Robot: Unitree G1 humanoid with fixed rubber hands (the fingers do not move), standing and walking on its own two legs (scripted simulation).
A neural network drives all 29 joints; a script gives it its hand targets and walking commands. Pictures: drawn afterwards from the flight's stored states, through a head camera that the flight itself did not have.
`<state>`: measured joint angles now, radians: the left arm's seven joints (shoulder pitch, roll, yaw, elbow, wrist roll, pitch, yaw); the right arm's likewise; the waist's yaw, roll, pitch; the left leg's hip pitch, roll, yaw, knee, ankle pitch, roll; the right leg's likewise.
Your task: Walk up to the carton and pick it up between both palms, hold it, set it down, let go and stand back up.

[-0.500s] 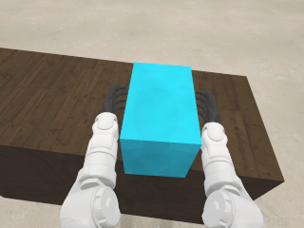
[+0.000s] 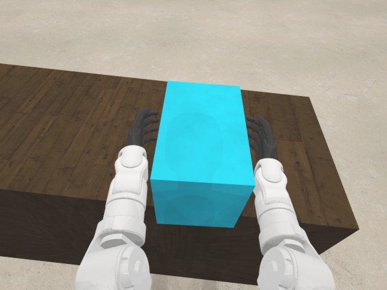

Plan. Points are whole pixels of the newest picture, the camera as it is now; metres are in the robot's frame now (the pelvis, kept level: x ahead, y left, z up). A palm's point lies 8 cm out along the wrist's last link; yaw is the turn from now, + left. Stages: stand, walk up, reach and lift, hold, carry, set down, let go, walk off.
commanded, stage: reach and lift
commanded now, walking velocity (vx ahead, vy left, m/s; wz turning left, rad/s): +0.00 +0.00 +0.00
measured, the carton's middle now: (199, 152) +0.43 -0.02 +0.03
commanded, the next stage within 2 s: none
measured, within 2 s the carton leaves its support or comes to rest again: leaves its support in 0.92 s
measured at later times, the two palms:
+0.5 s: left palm (136, 143) +0.40 +0.12 +0.09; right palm (264, 156) +0.38 -0.15 +0.08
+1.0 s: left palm (131, 151) +0.37 +0.12 +0.10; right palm (266, 161) +0.36 -0.15 +0.10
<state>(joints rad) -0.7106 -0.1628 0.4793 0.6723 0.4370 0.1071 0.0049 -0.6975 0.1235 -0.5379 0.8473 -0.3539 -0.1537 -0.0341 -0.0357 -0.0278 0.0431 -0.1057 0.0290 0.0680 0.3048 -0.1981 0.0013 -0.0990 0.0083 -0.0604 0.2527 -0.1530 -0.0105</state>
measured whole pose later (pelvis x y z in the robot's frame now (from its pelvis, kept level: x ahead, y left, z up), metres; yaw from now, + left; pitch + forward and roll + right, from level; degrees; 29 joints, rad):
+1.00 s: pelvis -0.02 +0.00 +0.00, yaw +1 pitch -2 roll -1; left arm -0.69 -0.10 0.36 0.66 0.35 0.25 0.05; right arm -0.68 0.08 -0.35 0.88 -0.15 -0.08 -0.12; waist -0.05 -0.03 0.02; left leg -0.11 0.03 0.05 0.31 -0.17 0.00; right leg -0.09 0.00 -0.10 0.24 -0.12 -0.02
